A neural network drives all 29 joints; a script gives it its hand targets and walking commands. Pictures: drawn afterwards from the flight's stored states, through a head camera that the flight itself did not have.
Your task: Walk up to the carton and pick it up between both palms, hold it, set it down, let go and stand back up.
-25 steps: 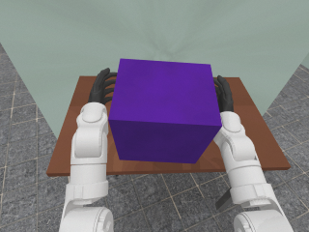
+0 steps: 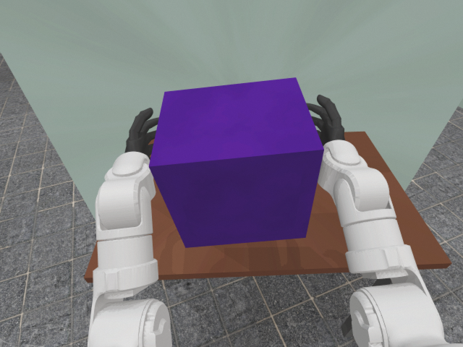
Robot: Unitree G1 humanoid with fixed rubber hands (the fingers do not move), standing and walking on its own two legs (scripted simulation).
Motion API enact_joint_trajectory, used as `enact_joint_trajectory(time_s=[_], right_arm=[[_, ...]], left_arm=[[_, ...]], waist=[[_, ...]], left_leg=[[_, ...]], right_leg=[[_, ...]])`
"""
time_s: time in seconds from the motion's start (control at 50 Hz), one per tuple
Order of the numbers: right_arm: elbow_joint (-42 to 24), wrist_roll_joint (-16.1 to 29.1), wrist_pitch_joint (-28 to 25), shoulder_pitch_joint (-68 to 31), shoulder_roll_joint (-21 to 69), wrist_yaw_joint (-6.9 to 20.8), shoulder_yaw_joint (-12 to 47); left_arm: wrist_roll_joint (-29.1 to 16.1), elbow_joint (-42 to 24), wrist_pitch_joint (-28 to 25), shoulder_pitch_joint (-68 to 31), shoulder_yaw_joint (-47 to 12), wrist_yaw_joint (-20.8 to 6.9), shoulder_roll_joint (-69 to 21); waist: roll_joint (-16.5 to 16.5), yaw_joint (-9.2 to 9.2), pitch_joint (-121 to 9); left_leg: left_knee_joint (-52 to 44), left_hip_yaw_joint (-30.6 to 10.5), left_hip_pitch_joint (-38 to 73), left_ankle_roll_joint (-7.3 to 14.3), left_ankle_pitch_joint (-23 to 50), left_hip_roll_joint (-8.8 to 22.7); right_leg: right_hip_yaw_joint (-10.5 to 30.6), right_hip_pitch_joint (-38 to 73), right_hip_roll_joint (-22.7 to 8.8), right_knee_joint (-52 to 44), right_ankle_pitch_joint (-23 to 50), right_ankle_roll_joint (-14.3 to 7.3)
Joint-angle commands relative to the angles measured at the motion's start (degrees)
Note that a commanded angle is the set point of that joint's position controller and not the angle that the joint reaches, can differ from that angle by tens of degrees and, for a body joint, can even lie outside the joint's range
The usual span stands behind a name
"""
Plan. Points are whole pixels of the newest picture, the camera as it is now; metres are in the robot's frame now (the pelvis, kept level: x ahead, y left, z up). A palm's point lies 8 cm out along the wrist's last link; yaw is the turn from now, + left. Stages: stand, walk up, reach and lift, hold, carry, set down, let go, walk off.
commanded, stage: hold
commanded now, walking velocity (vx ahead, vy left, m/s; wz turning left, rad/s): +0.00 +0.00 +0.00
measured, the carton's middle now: (237, 167) +0.35 +0.01 +0.17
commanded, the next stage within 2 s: none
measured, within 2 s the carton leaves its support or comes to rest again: neither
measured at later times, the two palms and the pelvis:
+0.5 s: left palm (140, 162) +0.34 +0.16 +0.19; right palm (329, 159) +0.35 -0.14 +0.18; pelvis +0.00 +0.01 +0.00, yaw -1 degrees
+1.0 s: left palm (144, 163) +0.34 +0.15 +0.19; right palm (331, 163) +0.35 -0.15 +0.17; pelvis +0.00 +0.00 +0.00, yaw -1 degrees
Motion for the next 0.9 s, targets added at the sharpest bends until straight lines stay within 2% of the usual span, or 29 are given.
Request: enact_joint_trajectory(time_s=[0.0, 0.06, 0.14, 0.2, 0.42, 0.6, 0.72, 0.88], right_arm=[[-12.0, 4.6, -1.2, -35.4, 26.4, 2.2, 16.9], [-15.1, 5.2, -1.5, -36.2, 25.6, 2.5, 17.5], [-20.6, 6.7, -2.6, -37.9, 25.1, 3.5, 19.8], [-22.3, 6.9, -2.7, -36.2, 23.5, 4.0, 20.6], [-21.9, 5.8, -4.0, -34.9, 21.8, 5.2, 19.3], [-17.6, 3.4, -5.2, -34.9, 21.7, 5.6, 17.8], [-17.3, 3.4, -6.4, -35.8, 23.0, 5.7, 18.9], [-19.1, 4.0, -7.6, -35.7, 24.3, 5.5, 21.2]], left_arm=[[-4.7, -7.5, 0.2, -35.6, -21.2, -9.3, -22.9], [-4.1, -10.0, 1.1, -34.9, -21.3, -10.4, -23.0], [-4.6, -15.3, 1.6, -34.6, -22.7, -10.5, -23.3], [-4.6, -16.6, 2.7, -32.1, -22.8, -10.4, -22.9], [-3.4, -18.5, 3.8, -31.5, -22.4, -10.9, -22.3], [-1.3, -13.5, 2.4, -31.7, -20.2, -11.0, -22.4], [-1.1, -11.5, 0.5, -32.5, -19.3, -10.8, -22.7], [-2.4, -12.2, -1.3, -31.8, -21.0, -10.1, -23.6]], waist=[[1.2, -0.65, -15.7], [2.0, -0.61, -17.7], [1.5, -0.69, -23.2], [0.7, -0.75, -22.9], [2.4, -1.85, -19.6], [1.8, -1.27, -16.0], [0.3, -0.41, -16.9], [0.0, -0.16, -20.4]], left_leg=[[1.1, 0.1, 7.0, -0.3, 11.9, 0.8], [0.3, 0.3, 8.7, -0.9, 15.9, 0.8], [0.7, 0.2, 14.0, -1.8, 23.3, 0.8], [0.5, 0.1, 16.1, -2.1, 25.0, 1.0], [-0.9, 0.9, 17.2, -2.6, 23.1, 1.0], [-3.1, 1.4, 13.7, -1.2, 15.2, 1.1], [-3.8, 1.4, 12.4, 0.1, 12.8, 1.0], [-3.0, 0.9, 13.8, 0.1, 15.6, 0.8]], right_leg=[[1.8, 7.0, -0.9, -0.2, 11.4, 4.5], [1.7, 9.3, -0.6, -0.8, 14.6, 4.5], [1.4, 10.6, -0.1, -1.2, 20.2, 4.3], [1.1, 10.7, 0.3, -1.9, 20.5, 4.3], [1.2, 10.0, 0.4, -4.1, 15.8, 4.0], [1.4, 9.7, 0.0, -4.7, 10.4, 4.1], [1.7, 10.6, -0.3, -4.0, 10.0, 4.3], [1.8, 10.8, -0.4, -3.1, 13.6, 4.2]])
